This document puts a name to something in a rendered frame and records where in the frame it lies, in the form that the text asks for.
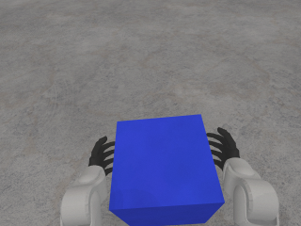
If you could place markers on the right robot forearm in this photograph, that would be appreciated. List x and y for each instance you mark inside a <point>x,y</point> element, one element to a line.
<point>255,202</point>

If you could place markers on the robot right hand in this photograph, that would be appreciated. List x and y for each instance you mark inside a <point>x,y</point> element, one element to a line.
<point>228,147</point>

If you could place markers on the robot left hand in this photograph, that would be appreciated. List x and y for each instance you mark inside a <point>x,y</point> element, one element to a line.
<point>98,155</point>

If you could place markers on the carton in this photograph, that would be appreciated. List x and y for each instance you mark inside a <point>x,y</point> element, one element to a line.
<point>164,173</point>

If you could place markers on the left robot forearm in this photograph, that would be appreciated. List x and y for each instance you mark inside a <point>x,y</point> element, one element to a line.
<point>81,203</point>

